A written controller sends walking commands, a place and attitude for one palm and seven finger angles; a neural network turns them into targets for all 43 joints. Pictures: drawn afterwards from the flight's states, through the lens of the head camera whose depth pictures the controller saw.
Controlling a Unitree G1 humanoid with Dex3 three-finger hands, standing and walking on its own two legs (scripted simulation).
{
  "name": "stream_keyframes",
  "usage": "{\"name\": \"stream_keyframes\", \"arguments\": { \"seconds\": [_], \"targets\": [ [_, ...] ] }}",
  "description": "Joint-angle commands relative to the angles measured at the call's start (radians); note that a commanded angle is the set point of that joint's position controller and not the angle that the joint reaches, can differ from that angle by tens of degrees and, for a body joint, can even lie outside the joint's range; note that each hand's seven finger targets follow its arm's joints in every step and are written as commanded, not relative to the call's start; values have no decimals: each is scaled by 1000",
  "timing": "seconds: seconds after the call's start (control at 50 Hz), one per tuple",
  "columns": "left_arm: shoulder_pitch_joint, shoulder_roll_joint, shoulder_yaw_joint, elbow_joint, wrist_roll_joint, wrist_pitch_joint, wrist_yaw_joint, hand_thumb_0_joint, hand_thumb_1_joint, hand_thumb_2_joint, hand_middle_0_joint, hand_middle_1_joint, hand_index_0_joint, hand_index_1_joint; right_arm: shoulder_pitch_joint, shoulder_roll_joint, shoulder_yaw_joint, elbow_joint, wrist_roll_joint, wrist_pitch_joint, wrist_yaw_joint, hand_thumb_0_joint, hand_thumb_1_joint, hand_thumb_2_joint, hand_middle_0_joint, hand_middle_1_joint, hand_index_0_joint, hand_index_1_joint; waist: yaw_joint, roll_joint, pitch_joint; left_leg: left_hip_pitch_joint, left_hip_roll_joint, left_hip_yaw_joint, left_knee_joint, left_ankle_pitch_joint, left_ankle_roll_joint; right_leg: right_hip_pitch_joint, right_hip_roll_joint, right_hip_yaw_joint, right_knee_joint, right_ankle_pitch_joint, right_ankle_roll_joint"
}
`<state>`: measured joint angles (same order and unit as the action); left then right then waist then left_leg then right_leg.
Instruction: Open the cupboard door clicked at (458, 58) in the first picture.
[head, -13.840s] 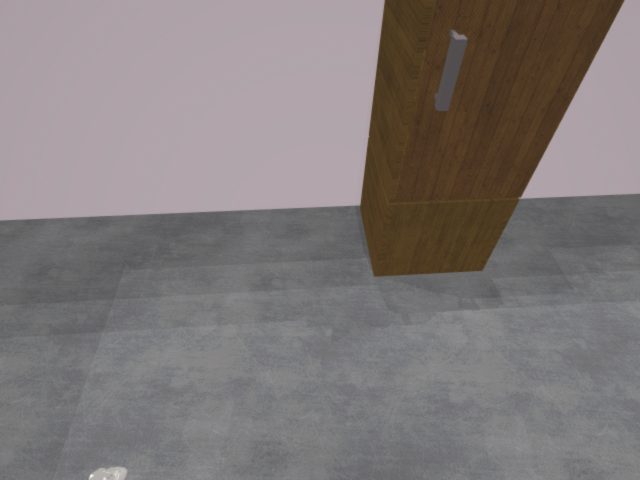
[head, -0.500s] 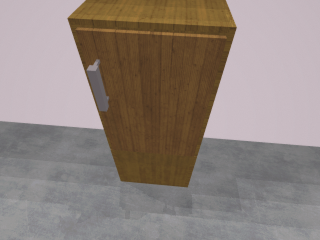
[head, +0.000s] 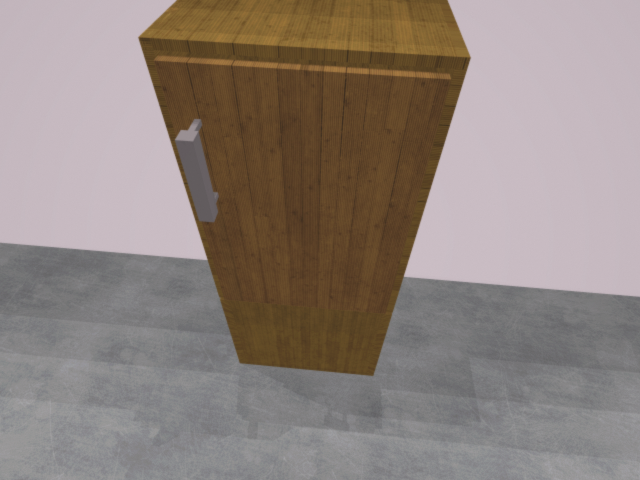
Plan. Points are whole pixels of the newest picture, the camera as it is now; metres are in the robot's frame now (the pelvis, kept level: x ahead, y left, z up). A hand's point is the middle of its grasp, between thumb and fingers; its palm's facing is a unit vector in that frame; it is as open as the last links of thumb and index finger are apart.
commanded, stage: raise the hand with hooked fingers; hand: left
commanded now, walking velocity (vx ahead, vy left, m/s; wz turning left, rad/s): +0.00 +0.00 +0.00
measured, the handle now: (202, 171) +0.54 +0.23 +0.08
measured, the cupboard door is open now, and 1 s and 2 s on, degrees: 0 0 0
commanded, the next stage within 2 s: none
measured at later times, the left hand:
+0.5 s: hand (153, 474) +0.14 +0.21 -0.04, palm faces +0.07 -1.00 +0.01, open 9.0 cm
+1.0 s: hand (117, 393) +0.20 +0.25 +0.02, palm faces +0.01 -1.00 -0.06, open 12.0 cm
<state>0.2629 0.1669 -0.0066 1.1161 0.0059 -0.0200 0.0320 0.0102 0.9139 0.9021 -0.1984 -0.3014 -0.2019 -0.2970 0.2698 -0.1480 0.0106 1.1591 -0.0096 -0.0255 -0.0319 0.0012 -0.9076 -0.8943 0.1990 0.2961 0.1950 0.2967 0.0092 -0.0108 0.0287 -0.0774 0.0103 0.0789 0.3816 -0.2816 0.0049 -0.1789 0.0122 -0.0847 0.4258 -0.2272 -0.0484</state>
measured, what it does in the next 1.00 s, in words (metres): stands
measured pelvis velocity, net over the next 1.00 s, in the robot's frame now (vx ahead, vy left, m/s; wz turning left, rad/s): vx -0.03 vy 0.02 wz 0.03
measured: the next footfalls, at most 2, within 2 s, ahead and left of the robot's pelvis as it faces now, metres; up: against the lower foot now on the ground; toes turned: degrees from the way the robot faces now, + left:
none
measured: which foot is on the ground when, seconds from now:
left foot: down 0.00-1.00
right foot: down 0.00-1.00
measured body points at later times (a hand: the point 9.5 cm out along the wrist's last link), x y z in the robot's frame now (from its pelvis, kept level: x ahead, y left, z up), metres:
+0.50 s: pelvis -0.04 +0.00 -0.07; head -0.01 +0.02 +0.38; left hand +0.13 +0.26 -0.04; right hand +0.20 -0.23 -0.09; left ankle -0.05 +0.11 -0.74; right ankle +0.00 -0.09 -0.74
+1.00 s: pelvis -0.03 +0.02 -0.04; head +0.00 +0.03 +0.40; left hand +0.20 +0.31 +0.03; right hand +0.12 -0.22 -0.12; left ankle -0.05 +0.11 -0.74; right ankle +0.00 -0.09 -0.74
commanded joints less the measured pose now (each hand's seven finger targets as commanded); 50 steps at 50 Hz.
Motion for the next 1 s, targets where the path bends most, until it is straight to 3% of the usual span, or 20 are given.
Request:
{"name": "stream_keyframes", "arguments": {
  "seconds": [0.0,0.02,0.04,0.06,0.08,0.1,0.12,0.14,0.18,0.22,0.24,0.28,0.34,0.4,0.44,0.52,0.64,0.74,0.82,0.98],
  "targets": [
    [-596,353,145,-1494,-216,-249,17,0,877,890,-202,-315,-202,-315,-18,-295,-34,-459,62,-166,-45,0,-900,-900,200,300,200,300,-85,192,-440,58,-15,-82,15,298,19,161,-107,161,29,492,14],
    [-193,289,149,-1277,-127,-201,61,0,853,880,-203,-330,-203,-330,-109,-215,-20,-426,43,-241,-76,0,-900,-900,200,300,200,300,7,314,-432,60,3,-53,17,429,25,135,-49,121,66,287,-17],
    [74,55,32,-1106,-165,-74,83,0,830,870,-205,-345,-205,-345,-97,-172,-34,-433,58,-266,-68,0,-900,-900,200,300,200,300,-19,249,-252,-28,26,-88,14,409,-18,12,-42,53,61,127,-1],
    [55,-7,10,-1079,-188,-71,59,0,807,860,-207,-360,-207,-360,-69,-195,-32,-411,65,-271,-65,0,-900,-900,200,300,200,300,-44,85,-105,-91,23,-87,39,304,-1,-80,-30,25,41,114,18],
    [-38,42,49,-1098,-202,-123,37,0,783,850,-208,-375,-208,-375,-96,-231,-45,-475,54,-289,-57,0,-900,-900,200,300,200,300,-69,-47,15,-185,11,-115,77,191,18,-163,-31,14,35,64,30],
    [-44,89,108,-1061,-204,-186,5,0,760,840,-210,-390,-210,-390,-67,-252,-63,-492,40,-296,-51,0,-900,-900,200,300,200,300,-81,-159,-14,-243,0,-108,126,104,22,-231,-30,8,48,-33,39],
    [50,59,123,-966,-213,-249,-38,0,737,830,-212,-405,-212,-405,-77,-245,-71,-521,27,-303,-45,0,-900,-900,200,300,200,300,-59,-224,-2,-325,-9,-101,180,25,22,-299,-32,13,76,-129,43],
    [144,50,146,-902,-222,-314,-92,0,713,820,-213,-420,-213,-420,-92,-240,-75,-561,29,-312,-29,0,-900,-900,200,300,200,300,-15,-162,-8,-386,-27,-90,223,-8,10,-314,-39,26,122,-172,32],
    [267,5,141,-878,-258,-461,-221,0,667,800,-217,-450,-217,-450,-118,-232,-83,-636,22,-323,0,0,-900,-900,200,300,200,300,36,-195,-103,-500,-42,-68,324,-28,-5,-330,-36,46,241,-178,21],
    [270,59,193,-881,-289,-597,-361,0,620,780,-220,-480,-220,-480,-132,-243,-95,-690,27,-325,27,0,-900,-900,200,300,200,300,37,-171,-153,-614,-56,-57,430,-40,-14,-339,-50,95,322,-137,12],
    [277,123,240,-852,-288,-633,-429,0,597,770,-222,-495,-222,-495,-121,-255,-105,-714,33,-319,40,0,-900,-900,200,300,200,300,42,-95,-167,-629,-58,-52,475,-25,-16,-337,-61,132,354,-106,1],
    [233,169,277,-962,-319,-594,-479,0,550,750,-225,-525,-225,-525,-153,-257,-99,-791,49,-298,37,0,-900,-900,200,300,200,300,59,-70,-259,-678,-66,-29,503,-48,2,-320,-69,171,362,-152,12],
    [80,187,289,-1147,-366,-497,-448,0,480,720,-230,-570,-230,-570,-152,-247,-87,-854,60,-265,12,0,-900,-900,200,300,200,300,34,-43,-262,-693,-59,-47,507,-130,12,-365,-57,195,327,-331,25],
    [-21,188,259,-1371,-318,-496,-356,0,410,690,-235,-615,-235,-615,-85,-226,-78,-850,47,-256,-3,0,-900,-900,200,300,200,300,-8,95,-296,-595,-28,-75,508,-44,25,-397,-30,136,373,-187,16],
    [-89,211,242,-1456,-296,-512,-326,0,363,670,-238,-645,-238,-645,-55,-231,-64,-827,30,-253,-12,0,-900,-900,200,300,200,300,-43,78,-314,-577,-14,-102,526,24,28,-404,-10,102,421,-60,13],
    [-92,202,202,-1364,-276,-488,-354,0,270,630,-245,-705,-245,-705,-57,-236,-47,-777,43,-266,-27,0,-900,-900,200,300,200,300,-70,116,-268,-569,-7,-120,505,-40,24,-448,-7,70,395,-123,20],
    [-5,280,339,-1209,-345,-318,-418,0,130,570,-255,-795,-255,-795,-91,-238,-31,-774,57,-274,-41,0,-900,-900,200,300,200,300,3,41,-328,-569,-14,-126,430,8,16,-282,-10,63,340,-95,21],
    [-42,297,383,-1234,-373,-311,-401,0,13,520,-263,-870,-263,-870,-92,-233,-22,-769,48,-289,-37,0,-900,-900,200,300,200,300,16,15,-296,-552,-12,-123,386,56,11,-241,-12,52,322,-45,21],
    [-72,276,350,-1236,-355,-335,-395,0,-80,480,-270,-930,-270,-930,-66,-242,-24,-757,53,-308,-32,0,-900,-900,200,300,200,300,-3,47,-269,-499,-5,-121,350,37,10,-278,-12,30,307,-62,23],
    [-186,361,412,-1225,-354,-304,-412,0,-267,400,-283,-1050,-283,-1050,-43,-260,-27,-741,56,-312,-51,0,-900,-900,200,300,200,300,2,72,-300,-397,-3,-122,304,113,9,-205,-11,27,274,30,20]
  ]
}}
